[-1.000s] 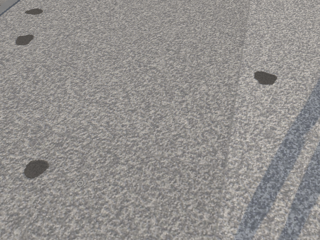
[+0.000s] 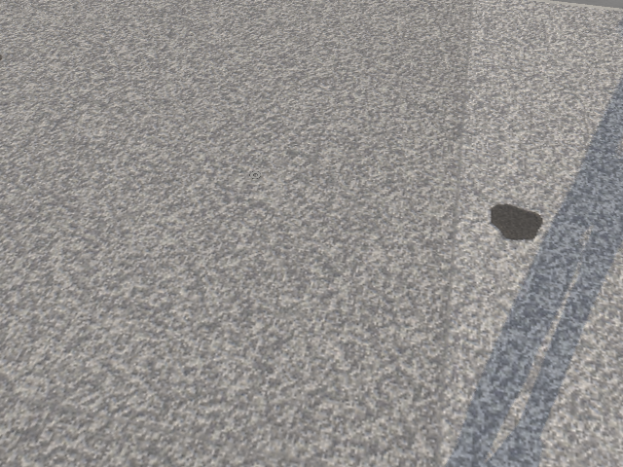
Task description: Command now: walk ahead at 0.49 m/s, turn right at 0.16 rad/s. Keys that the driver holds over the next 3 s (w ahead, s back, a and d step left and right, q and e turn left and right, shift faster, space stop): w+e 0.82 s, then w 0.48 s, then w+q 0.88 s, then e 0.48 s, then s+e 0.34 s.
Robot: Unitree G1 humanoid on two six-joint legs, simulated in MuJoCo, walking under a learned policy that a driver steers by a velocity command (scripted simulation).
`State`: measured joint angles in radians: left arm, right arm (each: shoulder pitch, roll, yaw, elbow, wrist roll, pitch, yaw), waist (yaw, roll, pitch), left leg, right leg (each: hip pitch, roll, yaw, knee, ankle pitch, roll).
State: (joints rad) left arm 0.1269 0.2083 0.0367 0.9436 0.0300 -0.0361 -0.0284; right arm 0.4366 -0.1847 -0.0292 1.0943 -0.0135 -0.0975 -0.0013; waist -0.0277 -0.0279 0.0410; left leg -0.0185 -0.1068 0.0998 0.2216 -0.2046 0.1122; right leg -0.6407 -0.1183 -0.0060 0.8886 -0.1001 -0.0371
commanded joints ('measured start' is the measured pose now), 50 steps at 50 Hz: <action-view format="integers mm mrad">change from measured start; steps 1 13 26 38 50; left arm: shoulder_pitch -87 323 289 262 148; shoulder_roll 17 259 160 221 102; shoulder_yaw -7 93 61 76 33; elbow -67 6 -7 -73 -159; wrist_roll -13 7 -30 -20 15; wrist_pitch -6 -14 -34 -40 14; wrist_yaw -6 21 27 33 -15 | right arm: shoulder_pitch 36 52 -390 -202 -112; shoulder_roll -108 -89 -112 -227 -161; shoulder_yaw -12 -17 -22 -41 -33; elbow -39 -128 -331 -350 -276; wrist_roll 0 22 -29 -14 -3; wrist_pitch -17 -10 54 2 -26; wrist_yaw -6 -10 15 -6 11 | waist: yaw -4 137 67 -67 41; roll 80 -239 -16 1 121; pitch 67 -313 9 -160 -23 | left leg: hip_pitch -68 -561 -649 -42 -95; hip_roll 259 28 193 118 349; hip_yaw -101 34 -94 -138 -238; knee -118 1225 638 220 -67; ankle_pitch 365 -286 126 93 241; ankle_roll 60 -75 -164 -51 78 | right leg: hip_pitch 23 969 509 513 5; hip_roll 35 -253 23 90 95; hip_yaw -59 722 282 314 102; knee -143 -563 -688 -200 162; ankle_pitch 107 -101 269 512 -132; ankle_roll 0 -424 -202 -89 -8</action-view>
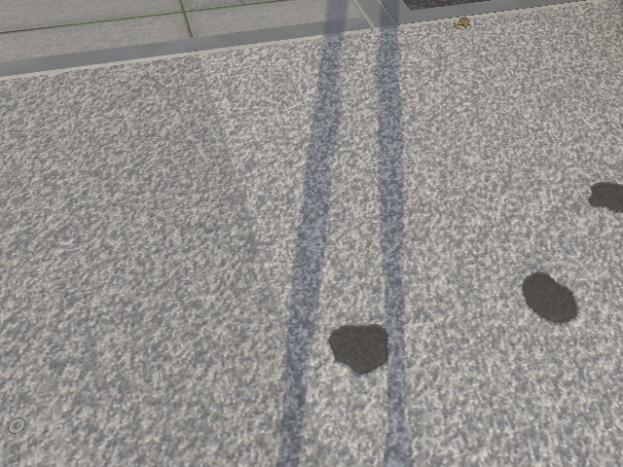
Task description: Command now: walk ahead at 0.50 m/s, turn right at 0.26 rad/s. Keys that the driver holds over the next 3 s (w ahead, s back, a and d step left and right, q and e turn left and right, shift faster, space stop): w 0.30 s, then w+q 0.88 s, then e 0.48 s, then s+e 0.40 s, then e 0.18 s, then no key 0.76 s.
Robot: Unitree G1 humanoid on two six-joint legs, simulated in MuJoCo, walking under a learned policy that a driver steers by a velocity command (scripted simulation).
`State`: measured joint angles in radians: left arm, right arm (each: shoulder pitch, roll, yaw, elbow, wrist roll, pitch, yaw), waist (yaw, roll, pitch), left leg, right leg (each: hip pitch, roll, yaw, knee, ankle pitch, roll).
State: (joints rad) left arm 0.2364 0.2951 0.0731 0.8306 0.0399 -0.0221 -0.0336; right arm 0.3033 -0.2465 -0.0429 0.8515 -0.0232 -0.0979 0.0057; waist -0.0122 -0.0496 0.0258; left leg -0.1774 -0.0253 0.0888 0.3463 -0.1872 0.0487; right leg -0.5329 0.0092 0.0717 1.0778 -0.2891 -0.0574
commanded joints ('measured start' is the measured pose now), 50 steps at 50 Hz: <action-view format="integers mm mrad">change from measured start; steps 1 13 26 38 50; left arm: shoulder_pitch -5 -29 93 194 66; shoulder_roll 13 35 30 87 28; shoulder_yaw -7 -22 -12 -5 -17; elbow -61 -64 38 109 -47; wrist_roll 5 13 -23 -15 13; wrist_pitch -2 -44 -95 -69 -19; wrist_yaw -13 5 38 68 24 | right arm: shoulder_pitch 34 160 -6 -238 -19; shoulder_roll -98 -143 -38 -35 -142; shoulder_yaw -19 -25 -27 -11 -57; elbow -24 71 -4 -120 -39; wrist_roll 6 16 -5 -14 27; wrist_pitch -23 21 83 78 43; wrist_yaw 5 -1 35 51 0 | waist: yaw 20 75 0 23 48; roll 138 106 -7 -40 50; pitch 4 -80 38 37 -26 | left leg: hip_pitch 69 147 -499 -361 6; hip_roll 260 222 123 4 158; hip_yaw -203 -45 -133 77 -346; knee -204 161 709 284 -125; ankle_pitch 224 648 51 22 354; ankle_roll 141 75 -11 92 248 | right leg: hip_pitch -125 355 436 665 -28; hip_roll -39 28 -246 -270 -124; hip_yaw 14 -166 -64 -300 -57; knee -75 -634 -973 -739 55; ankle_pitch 88 131 316 986 -10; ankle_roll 19 -63 -105 -54 91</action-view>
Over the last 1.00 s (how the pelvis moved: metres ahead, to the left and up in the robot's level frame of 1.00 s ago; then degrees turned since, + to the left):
0.56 -0.10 0.00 -30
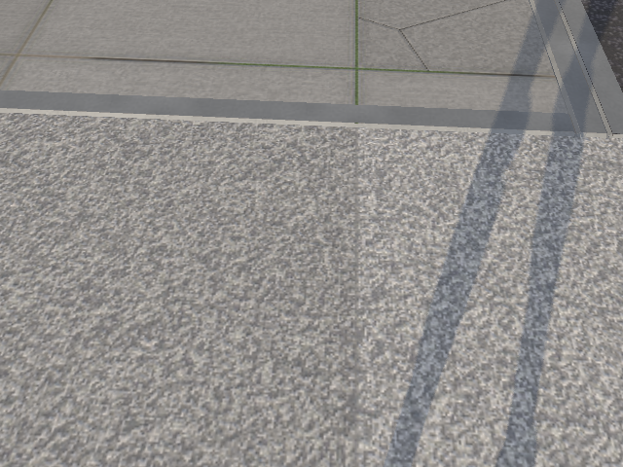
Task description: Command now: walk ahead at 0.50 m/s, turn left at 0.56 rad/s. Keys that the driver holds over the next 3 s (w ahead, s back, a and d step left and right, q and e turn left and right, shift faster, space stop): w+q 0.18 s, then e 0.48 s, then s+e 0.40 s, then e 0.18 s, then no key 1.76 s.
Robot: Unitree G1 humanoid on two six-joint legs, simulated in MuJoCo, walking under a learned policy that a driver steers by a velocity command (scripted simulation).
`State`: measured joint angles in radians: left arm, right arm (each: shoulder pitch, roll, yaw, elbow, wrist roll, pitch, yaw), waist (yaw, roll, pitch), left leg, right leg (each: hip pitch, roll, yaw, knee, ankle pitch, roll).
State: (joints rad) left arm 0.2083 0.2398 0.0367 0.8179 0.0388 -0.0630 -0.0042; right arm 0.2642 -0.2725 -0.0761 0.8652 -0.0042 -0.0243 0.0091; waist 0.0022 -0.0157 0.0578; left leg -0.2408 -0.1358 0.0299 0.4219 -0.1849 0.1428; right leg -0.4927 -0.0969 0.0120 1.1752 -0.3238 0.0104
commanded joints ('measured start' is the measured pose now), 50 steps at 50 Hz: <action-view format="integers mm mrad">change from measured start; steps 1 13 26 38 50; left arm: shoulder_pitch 70 -218 28 60 93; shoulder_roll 80 65 147 190 200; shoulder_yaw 19 -7 34 79 97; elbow -46 -152 -36 -53 -34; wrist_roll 12 -5 -34 -18 -14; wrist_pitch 28 0 23 98 154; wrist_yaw -7 -19 -6 0 8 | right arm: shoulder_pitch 36 206 120 -58 -222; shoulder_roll -131 -117 -69 -63 -104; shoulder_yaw -27 -13 18 28 30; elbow -50 -22 -57 -124 -226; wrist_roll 7 -8 -31 3 -23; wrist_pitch -34 -30 33 59 58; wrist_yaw -3 -23 -21 -62 -66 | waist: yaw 30 -85 -49 24 104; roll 24 93 -59 -116 98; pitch -53 -29 -147 -108 -88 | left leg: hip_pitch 60 237 -151 -162 -39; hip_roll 257 237 115 86 364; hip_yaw -278 -250 -72 -92 -167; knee -209 -86 696 376 -48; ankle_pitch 349 674 -219 -218 679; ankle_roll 150 30 -160 -163 73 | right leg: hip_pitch -83 -43 277 247 38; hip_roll -17 82 -75 -51 237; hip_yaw -5 -53 246 449 101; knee -81 -595 -865 -884 189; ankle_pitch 54 329 773 330 -151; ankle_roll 33 -9 -253 -210 20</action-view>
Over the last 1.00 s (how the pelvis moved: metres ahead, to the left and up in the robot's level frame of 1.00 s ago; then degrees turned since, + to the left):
0.50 0.02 -0.01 19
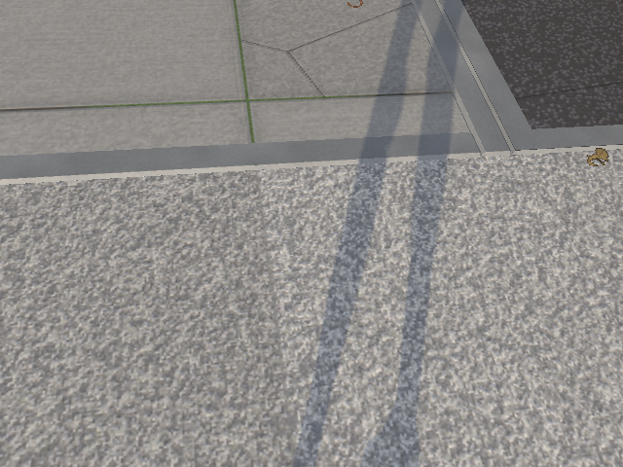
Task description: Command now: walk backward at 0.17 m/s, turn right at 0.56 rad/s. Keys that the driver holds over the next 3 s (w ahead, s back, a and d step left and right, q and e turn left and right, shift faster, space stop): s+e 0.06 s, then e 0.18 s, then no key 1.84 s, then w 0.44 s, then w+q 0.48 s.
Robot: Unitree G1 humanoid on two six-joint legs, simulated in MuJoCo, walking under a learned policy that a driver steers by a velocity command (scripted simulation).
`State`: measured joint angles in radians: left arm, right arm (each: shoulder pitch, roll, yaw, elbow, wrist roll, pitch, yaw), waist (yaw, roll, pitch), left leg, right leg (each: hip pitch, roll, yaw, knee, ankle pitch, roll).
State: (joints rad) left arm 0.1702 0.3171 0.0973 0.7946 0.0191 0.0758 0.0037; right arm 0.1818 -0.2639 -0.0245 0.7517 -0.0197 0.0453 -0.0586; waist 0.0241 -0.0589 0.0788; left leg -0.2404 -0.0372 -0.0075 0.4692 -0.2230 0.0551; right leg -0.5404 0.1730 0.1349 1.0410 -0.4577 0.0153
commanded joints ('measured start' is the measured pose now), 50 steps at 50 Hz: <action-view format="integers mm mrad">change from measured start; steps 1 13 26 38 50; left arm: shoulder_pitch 138 39 -19 60 61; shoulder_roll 120 70 48 22 3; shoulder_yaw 34 -6 -54 -77 -76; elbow -6 -56 -41 67 238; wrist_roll -1 -30 -5 -11 -10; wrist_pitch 20 29 -56 -79 -68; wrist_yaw -6 -35 14 22 26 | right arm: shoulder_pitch -134 -7 84 159 82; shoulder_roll -114 -170 -119 -113 -56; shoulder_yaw -23 -64 -65 -25 0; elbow -124 -70 40 127 234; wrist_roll -10 -19 -6 -6 9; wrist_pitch -10 -15 10 -31 -48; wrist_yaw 2 23 59 11 25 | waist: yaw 64 -51 -54 -26 -26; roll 173 259 -59 65 76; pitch -114 -128 -37 -116 -17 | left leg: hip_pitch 5 136 -213 288 90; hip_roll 244 300 52 192 137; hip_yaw -102 -110 -3 -147 -110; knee -81 -172 507 -177 -178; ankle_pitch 735 21 -116 307 54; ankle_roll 161 145 -69 -31 -6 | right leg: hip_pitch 56 218 400 317 385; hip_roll -28 -122 -338 -283 -221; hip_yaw -34 -146 52 69 11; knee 361 -222 -787 -659 -749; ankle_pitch -3 -110 562 494 325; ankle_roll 32 18 -194 -98 -64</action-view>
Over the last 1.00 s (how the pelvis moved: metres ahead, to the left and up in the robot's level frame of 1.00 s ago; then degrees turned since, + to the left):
0.23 0.00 0.00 -13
